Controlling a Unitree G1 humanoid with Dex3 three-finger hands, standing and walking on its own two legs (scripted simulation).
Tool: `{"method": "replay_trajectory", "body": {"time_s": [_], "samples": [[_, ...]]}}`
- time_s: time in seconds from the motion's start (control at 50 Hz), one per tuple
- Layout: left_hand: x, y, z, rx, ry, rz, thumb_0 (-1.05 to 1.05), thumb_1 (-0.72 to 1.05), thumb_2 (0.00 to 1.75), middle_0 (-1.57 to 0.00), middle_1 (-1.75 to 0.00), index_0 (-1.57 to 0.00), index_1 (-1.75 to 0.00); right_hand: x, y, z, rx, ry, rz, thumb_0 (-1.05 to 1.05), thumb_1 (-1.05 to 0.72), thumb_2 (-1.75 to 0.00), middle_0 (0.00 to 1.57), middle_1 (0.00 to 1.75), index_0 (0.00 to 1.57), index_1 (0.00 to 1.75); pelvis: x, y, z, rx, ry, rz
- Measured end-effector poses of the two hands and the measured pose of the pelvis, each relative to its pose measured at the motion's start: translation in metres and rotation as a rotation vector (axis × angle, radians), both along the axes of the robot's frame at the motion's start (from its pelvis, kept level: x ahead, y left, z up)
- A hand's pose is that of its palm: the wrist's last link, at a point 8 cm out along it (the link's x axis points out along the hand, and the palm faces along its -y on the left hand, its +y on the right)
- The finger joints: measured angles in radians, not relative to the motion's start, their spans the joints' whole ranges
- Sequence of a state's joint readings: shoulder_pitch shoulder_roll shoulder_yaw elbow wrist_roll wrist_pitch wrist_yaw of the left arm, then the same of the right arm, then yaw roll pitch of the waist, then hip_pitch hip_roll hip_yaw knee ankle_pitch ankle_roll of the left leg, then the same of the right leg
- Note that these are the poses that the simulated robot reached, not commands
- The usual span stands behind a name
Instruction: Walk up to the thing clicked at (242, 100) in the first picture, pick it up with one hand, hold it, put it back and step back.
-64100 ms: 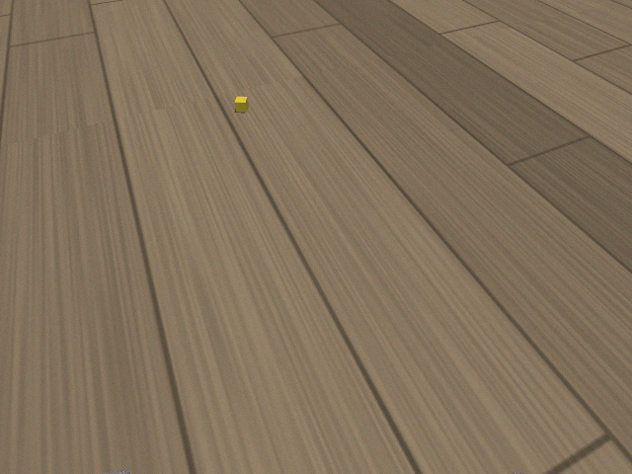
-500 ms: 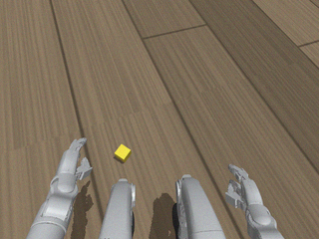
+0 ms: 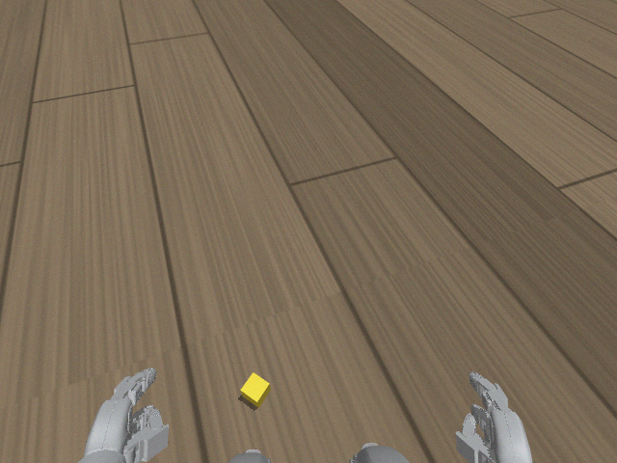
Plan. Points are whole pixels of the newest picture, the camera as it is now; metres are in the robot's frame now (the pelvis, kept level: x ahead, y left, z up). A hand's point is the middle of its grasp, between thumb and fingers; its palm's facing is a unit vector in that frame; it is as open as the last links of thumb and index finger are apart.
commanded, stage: home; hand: left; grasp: from above
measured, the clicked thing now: (256, 390) +0.41 +0.13 -0.68
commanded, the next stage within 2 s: none
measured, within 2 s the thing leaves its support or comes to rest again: neither
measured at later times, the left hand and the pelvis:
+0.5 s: hand (160, 440) +0.17 +0.18 -0.04, palm faces +0.06 -0.98 -0.21, open 7.6 cm; pelvis +0.00 +0.00 +0.00, yaw +0 degrees
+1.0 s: hand (167, 445) +0.16 +0.18 -0.04, palm faces +0.06 -0.98 -0.20, open 7.4 cm; pelvis +0.00 -0.01 +0.00, yaw +0 degrees
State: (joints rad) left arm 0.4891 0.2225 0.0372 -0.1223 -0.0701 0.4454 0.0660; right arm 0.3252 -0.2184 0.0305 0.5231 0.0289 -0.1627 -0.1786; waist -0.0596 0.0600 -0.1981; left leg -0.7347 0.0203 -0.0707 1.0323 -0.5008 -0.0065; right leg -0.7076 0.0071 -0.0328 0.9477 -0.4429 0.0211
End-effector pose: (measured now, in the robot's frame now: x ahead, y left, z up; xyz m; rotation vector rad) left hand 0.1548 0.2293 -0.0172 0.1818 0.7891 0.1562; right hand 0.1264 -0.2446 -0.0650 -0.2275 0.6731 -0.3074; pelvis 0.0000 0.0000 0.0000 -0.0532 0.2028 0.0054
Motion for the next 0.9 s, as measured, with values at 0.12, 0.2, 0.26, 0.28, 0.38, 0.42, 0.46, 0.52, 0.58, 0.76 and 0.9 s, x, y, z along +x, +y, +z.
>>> {"method": "replay_trajectory", "body": {"time_s": [0.12,0.2,0.26,0.28,0.38,0.42,0.46,0.52,0.58,0.76,0.9], "samples": [[-0.009,0.004,0.007,-0.009,0.009,0.003,0.01,0.90,0.90,-0.20,-0.30,-0.20,-0.30,0.024,0.005,0.015,-0.011,-0.083,0.045,0.01,-0.90,-0.90,0.20,0.30,0.20,0.30,0.003,0.001,0.005,0.001,-0.024,0.007],[-0.012,0.004,0.003,-0.021,0.026,0.004,0.01,0.90,0.90,-0.20,-0.30,-0.20,-0.30,0.035,0.010,0.021,-0.016,-0.115,0.079,0.01,-0.90,-0.90,0.20,0.30,0.20,0.30,0.003,0.001,0.005,0.001,-0.030,0.011],[-0.012,0.004,0.000,-0.028,0.029,0.004,0.01,0.90,0.90,-0.20,-0.30,-0.20,-0.30,0.039,0.012,0.022,-0.019,-0.122,0.094,0.01,-0.90,-0.90,0.20,0.30,0.20,0.30,0.003,0.001,0.005,0.001,-0.029,0.012],[-0.011,0.003,0.000,-0.028,0.029,0.003,0.01,0.90,0.90,-0.20,-0.30,-0.20,-0.30,0.040,0.012,0.022,-0.020,-0.121,0.098,0.01,-0.90,-0.90,0.20,0.30,0.20,0.30,0.003,0.001,0.005,0.001,-0.030,0.012],[-0.009,0.003,0.000,-0.023,0.020,-0.001,0.01,0.89,0.89,-0.20,-0.30,-0.20,-0.30,0.037,0.013,0.018,-0.020,-0.103,0.100,0.01,-0.90,-0.90,0.20,0.30,0.21,0.30,0.003,0.001,0.004,0.000,-0.030,0.012],[-0.008,0.003,0.001,-0.020,0.017,-0.004,0.01,0.88,0.89,-0.20,-0.30,-0.20,-0.29,0.034,0.013,0.016,-0.017,-0.092,0.097,0.01,-0.90,-0.90,0.20,0.30,0.21,0.30,0.003,0.001,0.004,0.000,-0.030,0.011],[-0.007,0.003,0.002,-0.015,0.017,-0.007,0.01,0.88,0.88,-0.20,-0.29,-0.20,-0.29,0.031,0.012,0.014,-0.014,-0.081,0.092,0.01,-0.90,-0.90,0.20,0.30,0.21,0.30,0.004,0.001,0.004,0.001,-0.030,0.010],[-0.006,0.003,0.002,-0.011,0.019,-0.010,0.01,0.86,0.87,-0.20,-0.29,-0.20,-0.29,0.025,0.011,0.011,-0.009,-0.068,0.081,0.01,-0.90,-0.90,0.20,0.30,0.21,0.30,0.004,0.001,0.004,0.002,-0.031,0.007],[-0.006,0.002,0.003,-0.012,0.019,-0.012,0.01,0.85,0.87,-0.20,-0.29,-0.20,-0.29,0.020,0.009,0.008,-0.007,-0.058,0.071,0.01,-0.90,-0.90,0.20,0.30,0.21,0.30,0.003,0.000,0.004,0.003,-0.031,0.005],[-0.007,-0.003,0.002,-0.017,0.020,-0.011,0.01,0.86,0.87,-0.20,-0.29,-0.20,-0.29,0.013,0.002,0.006,-0.012,-0.049,0.057,0.01,-0.90,-0.90,0.20,0.30,0.21,0.30,0.001,-0.003,0.004,0.006,-0.033,0.002],[-0.009,-0.005,0.002,-0.020,0.018,-0.013,0.01,0.89,0.89,-0.20,-0.30,-0.20,-0.29,0.016,-0.002,0.010,-0.021,-0.068,0.057,0.01,-0.90,-0.90,0.20,0.30,0.20,0.30,-0.001,-0.005,0.003,0.007,-0.034,0.004]]}}
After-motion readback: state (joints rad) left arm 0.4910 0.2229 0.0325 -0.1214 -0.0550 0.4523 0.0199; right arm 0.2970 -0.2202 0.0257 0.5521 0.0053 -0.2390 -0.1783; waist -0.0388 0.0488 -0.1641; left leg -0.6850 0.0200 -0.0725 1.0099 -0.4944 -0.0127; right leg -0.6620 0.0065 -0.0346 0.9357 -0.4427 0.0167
